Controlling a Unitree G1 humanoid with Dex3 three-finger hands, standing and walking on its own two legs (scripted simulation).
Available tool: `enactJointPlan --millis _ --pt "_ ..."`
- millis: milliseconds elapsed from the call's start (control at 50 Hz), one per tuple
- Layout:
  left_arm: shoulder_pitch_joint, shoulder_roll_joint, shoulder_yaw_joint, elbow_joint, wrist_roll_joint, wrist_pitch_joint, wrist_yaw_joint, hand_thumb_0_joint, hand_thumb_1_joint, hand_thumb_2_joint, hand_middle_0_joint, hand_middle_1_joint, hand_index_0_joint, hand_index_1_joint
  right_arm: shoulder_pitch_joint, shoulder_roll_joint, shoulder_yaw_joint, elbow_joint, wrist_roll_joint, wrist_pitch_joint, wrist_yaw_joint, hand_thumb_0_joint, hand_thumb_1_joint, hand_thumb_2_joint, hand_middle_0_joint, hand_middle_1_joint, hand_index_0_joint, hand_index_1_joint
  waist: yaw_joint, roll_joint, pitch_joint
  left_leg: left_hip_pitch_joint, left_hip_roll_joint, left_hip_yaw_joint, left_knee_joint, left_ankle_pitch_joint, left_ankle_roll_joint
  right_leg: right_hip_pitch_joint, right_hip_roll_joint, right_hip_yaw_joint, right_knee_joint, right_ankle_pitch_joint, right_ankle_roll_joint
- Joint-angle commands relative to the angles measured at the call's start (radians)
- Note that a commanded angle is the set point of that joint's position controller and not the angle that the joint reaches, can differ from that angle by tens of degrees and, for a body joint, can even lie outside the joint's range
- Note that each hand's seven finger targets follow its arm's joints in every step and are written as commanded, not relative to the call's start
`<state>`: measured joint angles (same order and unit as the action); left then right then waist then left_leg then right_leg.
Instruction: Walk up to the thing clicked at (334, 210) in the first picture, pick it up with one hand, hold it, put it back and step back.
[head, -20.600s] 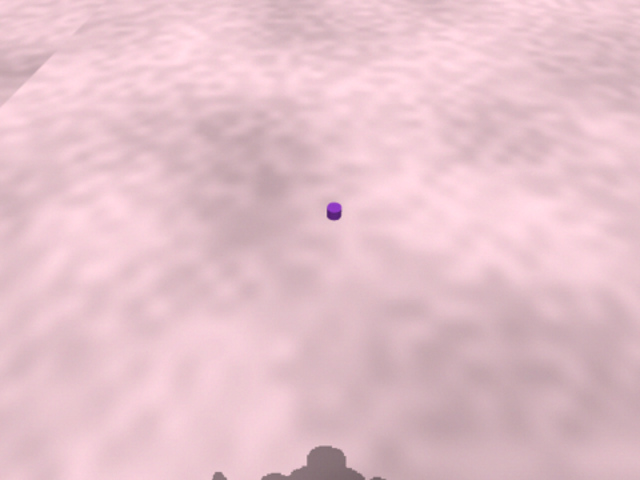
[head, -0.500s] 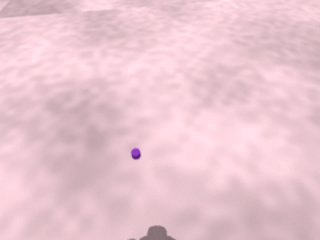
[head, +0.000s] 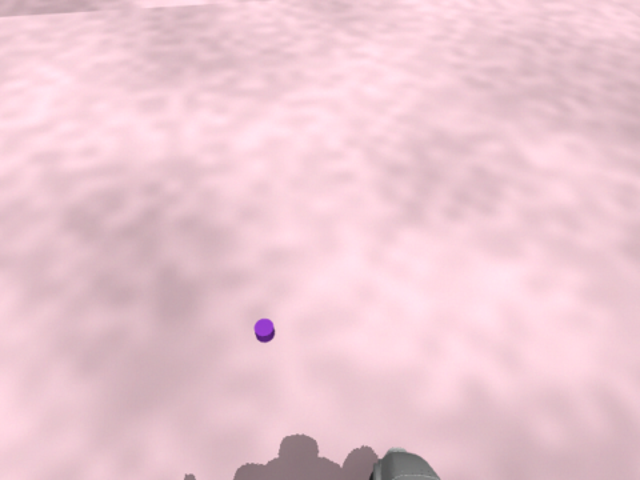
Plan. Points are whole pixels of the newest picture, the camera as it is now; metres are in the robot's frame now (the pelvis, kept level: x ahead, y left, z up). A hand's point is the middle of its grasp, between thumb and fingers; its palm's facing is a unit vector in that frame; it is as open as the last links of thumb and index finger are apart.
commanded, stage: walk up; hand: left
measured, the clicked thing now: (264, 330) +0.65 +0.20 -0.75
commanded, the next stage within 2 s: stand in 1.94 s
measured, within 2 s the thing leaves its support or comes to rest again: neither
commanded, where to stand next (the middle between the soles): +0.28 -0.03 m, yaw +1 degrees
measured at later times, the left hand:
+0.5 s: hand (159, 431) +0.21 +0.25 -0.16, palm faces +0.00 -0.94 -0.35, open 7.4 cm
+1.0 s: hand (190, 368) +0.30 +0.23 -0.15, palm faces +0.00 -0.93 -0.37, open 7.4 cm
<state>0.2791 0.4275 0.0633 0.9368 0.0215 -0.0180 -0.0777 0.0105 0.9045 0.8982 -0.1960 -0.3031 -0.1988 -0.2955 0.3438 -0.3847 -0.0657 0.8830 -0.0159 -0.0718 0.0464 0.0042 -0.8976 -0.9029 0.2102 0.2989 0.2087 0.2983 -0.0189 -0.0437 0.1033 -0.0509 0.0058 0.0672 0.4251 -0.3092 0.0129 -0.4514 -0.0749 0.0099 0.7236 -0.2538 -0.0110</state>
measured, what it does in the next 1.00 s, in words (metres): walks ahead: right foot, then left foot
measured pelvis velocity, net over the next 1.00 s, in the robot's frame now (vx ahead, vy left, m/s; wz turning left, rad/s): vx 0.22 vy -0.03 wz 0.01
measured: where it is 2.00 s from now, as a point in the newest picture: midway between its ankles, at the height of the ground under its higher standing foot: (332, 479)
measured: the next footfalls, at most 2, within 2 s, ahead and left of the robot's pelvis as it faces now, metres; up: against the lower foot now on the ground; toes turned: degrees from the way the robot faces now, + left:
right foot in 0.10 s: +0.26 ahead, -0.16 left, +0.00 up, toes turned -1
left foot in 0.48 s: +0.27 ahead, +0.11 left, +0.00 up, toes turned +1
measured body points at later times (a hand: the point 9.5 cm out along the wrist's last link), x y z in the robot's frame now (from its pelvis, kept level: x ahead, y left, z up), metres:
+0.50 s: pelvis +0.16 -0.01 -0.02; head +0.18 -0.01 +0.43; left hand +0.21 +0.30 -0.13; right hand +0.23 -0.34 -0.12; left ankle +0.24 +0.11 -0.74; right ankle +0.15 -0.14 -0.74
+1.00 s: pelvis +0.22 -0.03 -0.01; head +0.23 -0.05 +0.44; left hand +0.30 +0.28 -0.12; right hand +0.31 -0.33 -0.14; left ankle +0.24 +0.11 -0.74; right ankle +0.22 -0.16 -0.74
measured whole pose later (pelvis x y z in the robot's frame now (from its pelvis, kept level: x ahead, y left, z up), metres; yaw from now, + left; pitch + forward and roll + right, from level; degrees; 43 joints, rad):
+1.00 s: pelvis +0.22 -0.03 -0.01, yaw +0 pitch -3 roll +0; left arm 0.16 0.36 0.01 1.01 0.00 -0.03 -0.01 0.01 0.90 0.90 -0.20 -0.30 -0.20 -0.30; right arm 0.15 -0.38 0.00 0.99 0.01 -0.02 0.02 0.00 -0.90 -0.90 0.21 0.30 0.21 0.30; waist 0.01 0.02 0.08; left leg -0.25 0.04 0.01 0.57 -0.27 -0.03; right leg -0.23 -0.03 -0.02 0.60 -0.32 0.01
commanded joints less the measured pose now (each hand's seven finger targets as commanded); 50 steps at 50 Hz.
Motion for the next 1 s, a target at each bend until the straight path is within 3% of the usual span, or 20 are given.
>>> enactJointPlan --millis 0,60,80,100,120,140,220,300,420,440,460,480,500,560,640,700,740,760,840,980 --pt "-0.063 0.147 0.047 -0.117 0.000 -0.035 0.006 0.000 0.900 0.900 -0.200 -0.300 -0.200 -0.300 -0.013 -0.276 -0.074 -0.108 0.009 -0.013 -0.018 0.000 -0.900 -0.900 0.200 0.300 0.200 0.300 -0.006 0.189 -0.001 -0.155 0.224 -0.141 -0.108 0.228 0.168 0.134 0.026 -0.061 -0.098 0.075 -0.019" --pt "0.065 0.170 0.070 -0.094 -0.002 -0.049 0.019 0.000 0.900 0.900 -0.200 -0.300 -0.200 -0.300 -0.012 -0.237 -0.055 -0.133 0.011 -0.005 -0.023 0.000 -0.900 -0.900 0.200 0.300 0.200 0.300 0.075 0.067 -0.074 -0.215 0.168 -0.091 0.162 0.351 0.118 0.387 0.073 -0.075 -0.203 0.068 -0.049" --pt "0.172 0.215 0.091 -0.081 0.003 -0.059 0.032 0.000 0.900 0.900 -0.200 -0.300 -0.200 -0.300 0.021 -0.191 -0.037 -0.141 0.012 -0.007 -0.025 0.000 -0.900 -0.900 0.200 0.300 0.200 0.300 0.127 -0.082 -0.147 -0.284 0.100 -0.044 0.433 0.301 0.090 0.520 0.006 0.027 -0.282 -0.016 -0.080" --pt "0.210 0.313 0.111 -0.102 0.000 -0.069 0.042 0.000 0.900 0.900 -0.200 -0.300 -0.200 -0.300 0.086 -0.132 -0.017 -0.163 0.023 -0.006 -0.023 0.000 -0.900 -0.900 0.200 0.300 0.200 0.300 0.112 -0.295 -0.199 -0.505 -0.050 -0.002 0.691 -0.154 0.029 0.630 -0.301 0.545 -0.429 -0.126 -0.187" --pt "0.157 0.331 0.108 -0.120 -0.013 -0.066 0.041 0.000 0.900 0.900 -0.200 -0.300 -0.200 -0.300 0.038 -0.237 -0.043 -0.135 0.012 0.008 -0.038 0.000 -0.900 -0.900 0.200 0.300 0.200 0.300 0.113 -0.171 -0.137 -0.537 -0.019 -0.103 0.799 -0.267 0.038 0.497 -0.369 0.667 -0.464 -0.216 -0.288" --pt "0.120 0.294 0.099 -0.134 -0.027 -0.061 0.045 0.000 0.900 0.900 -0.200 -0.300 -0.200 -0.300 0.041 -0.251 -0.048 -0.112 0.016 0.010 -0.042 0.000 -0.900 -0.900 0.200 0.300 0.200 0.300 0.090 -0.072 -0.076 -0.518 0.003 -0.179 0.813 -0.213 0.040 0.410 -0.331 0.554 -0.463 -0.185 -0.275" --pt "0.020 0.215 0.073 -0.174 -0.018 -0.066 0.050 0.000 0.900 0.900 -0.200 -0.300 -0.200 -0.300 0.108 -0.216 -0.043 -0.068 0.013 0.014 -0.016 0.000 -0.900 -0.900 0.200 0.300 0.200 0.300 0.023 -0.120 -0.022 -0.445 0.061 -0.120 0.629 -0.054 0.015 0.245 -0.170 0.215 -0.472 -0.055 -0.217" --pt "0.042 0.218 0.074 -0.204 -0.004 -0.069 0.045 0.000 0.900 0.900 -0.200 -0.300 -0.200 -0.300 0.054 -0.198 -0.047 -0.086 -0.007 0.014 0.001 0.000 -0.900 -0.900 0.200 0.300 0.200 0.300 0.045 -0.116 -0.014 -0.420 0.069 -0.052 0.405 -0.040 -0.016 0.203 -0.158 0.143 -0.482 -0.091 -0.231" --pt "-0.032 0.184 0.035 -0.213 -0.017 -0.035 0.059 0.000 0.900 0.900 -0.200 -0.300 -0.200 -0.300 0.053 -0.158 -0.037 -0.061 -0.010 -0.009 -0.035 0.000 -0.900 -0.900 0.200 0.300 0.200 0.300 0.001 -0.032 -0.119 -0.090 0.019 -0.012 0.119 0.200 0.006 0.079 -0.136 0.046 -0.194 0.206 -0.167" --pt "-0.037 0.148 0.020 -0.210 -0.020 -0.027 0.062 0.000 0.900 0.900 -0.200 -0.300 -0.200 -0.300 0.061 -0.181 -0.041 -0.055 -0.013 -0.014 -0.044 0.000 -0.900 -0.900 0.200 0.300 0.200 0.300 -0.017 0.025 -0.124 -0.043 0.025 -0.042 0.063 0.211 0.021 0.042 -0.094 0.022 -0.120 0.140 -0.126" --pt "-0.007 0.112 0.007 -0.229 -0.019 -0.025 0.058 0.000 0.900 0.900 -0.200 -0.300 -0.200 -0.300 0.107 -0.249 -0.061 -0.065 -0.019 -0.021 -0.048 0.000 -0.900 -0.900 0.200 0.300 0.200 0.300 -0.025 0.181 -0.143 -0.011 0.171 -0.239 -0.018 0.139 0.060 -0.018 -0.010 -0.024 0.018 -0.050 -0.079" --pt "0.052 0.080 -0.002 -0.213 -0.026 -0.016 0.059 0.000 0.900 0.900 -0.200 -0.300 -0.200 -0.300 0.069 -0.306 -0.061 -0.094 -0.022 -0.029 -0.051 0.000 -0.900 -0.900 0.200 0.300 0.200 0.300 0.007 0.259 -0.120 -0.035 0.358 -0.560 -0.135 0.014 0.155 -0.100 0.094 -0.023 0.143 -0.295 -0.031" --pt "0.068 0.184 0.030 -0.166 -0.023 -0.004 0.071 0.000 0.900 0.900 -0.200 -0.300 -0.200 -0.300 0.043 -0.345 -0.075 -0.097 -0.005 -0.024 -0.049 0.000 -0.900 -0.900 0.200 0.300 0.200 0.300 -0.004 0.204 -0.106 -0.093 0.408 -0.620 -0.136 -0.066 0.260 -0.052 0.057 0.032 0.248 -0.381 -0.036" --pt "0.061 0.186 0.033 -0.129 -0.018 -0.003 0.073 0.000 0.900 0.900 -0.200 -0.300 -0.200 -0.300 -0.036 -0.292 -0.053 -0.106 -0.009 -0.017 -0.058 0.000 -0.900 -0.900 0.200 0.300 0.200 0.300 0.021 0.203 -0.069 -0.142 0.312 -0.424 -0.097 0.031 0.218 -0.046 0.018 0.072 0.229 -0.299 -0.031" --pt "0.083 0.147 0.027 -0.073 -0.016 -0.016 0.067 0.000 0.900 0.900 -0.200 -0.300 -0.200 -0.300 -0.103 -0.265 -0.034 -0.109 -0.007 -0.003 -0.053 0.000 -0.900 -0.900 0.200 0.300 0.200 0.300 0.034 0.244 -0.110 -0.217 0.242 -0.235 0.004 0.251 0.176 0.132 0.040 -0.017 -0.006 -0.188 -0.018" --pt "0.081 0.156 0.031 -0.037 -0.004 -0.032 0.082 0.000 0.900 0.900 -0.200 -0.300 -0.200 -0.300 -0.139 -0.213 -0.003 -0.105 0.016 0.021 -0.049 0.000 -0.900 -0.900 0.200 0.300 0.200 0.300 0.063 0.172 -0.131 -0.329 0.180 -0.151 0.135 0.243 0.089 0.321 0.051 -0.019 -0.234 0.049 -0.029" --pt "-0.007 0.260 0.039 -0.059 -0.001 -0.046 0.085 0.000 0.900 0.900 -0.200 -0.300 -0.200 -0.300 -0.123 -0.151 0.010 -0.089 0.029 0.035 -0.048 0.000 -0.900 -0.900 0.200 0.300 0.200 0.300 0.015 -0.043 -0.103 -0.326 0.041 -0.063 0.274 -0.013 0.004 0.188 -0.203 0.347 -0.353 0.049 -0.148" --pt "-0.088 0.266 0.032 -0.066 -0.008 -0.043 0.081 0.000 0.900 0.900 -0.200 -0.300 -0.200 -0.300 -0.122 -0.181 -0.002 -0.053 0.026 0.040 -0.055 0.000 -0.900 -0.900 0.200 0.300 0.200 0.300 -0.002 -0.047 -0.067 -0.218 0.038 -0.075 0.296 -0.120 0.008 0.071 -0.230 0.336 -0.333 0.047 -0.198" --pt "-0.118 0.180 0.002 -0.036 -0.017 -0.036 0.079 0.000 0.900 0.900 -0.200 -0.300 -0.200 -0.300 -0.157 -0.208 0.004 0.005 0.023 0.022 -0.046 0.000 -0.900 -0.900 0.200 0.300 0.200 0.300 0.007 -0.042 -0.094 -0.141 0.112 -0.156 0.102 0.194 0.045 0.108 -0.061 0.097 -0.255 0.124 -0.055" --pt "-0.165 0.174 -0.003 0.031 -0.027 -0.030 0.086 0.000 0.900 0.900 -0.200 -0.300 -0.200 -0.300 -0.216 -0.200 0.021 0.087 0.026 0.029 -0.047 0.000 -0.900 -0.900 0.200 0.300 0.200 0.300 0.023 -0.003 -0.151 -0.108 0.108 -0.122 0.059 0.325 0.030 0.261 -0.066 0.070 -0.276 0.251 -0.041"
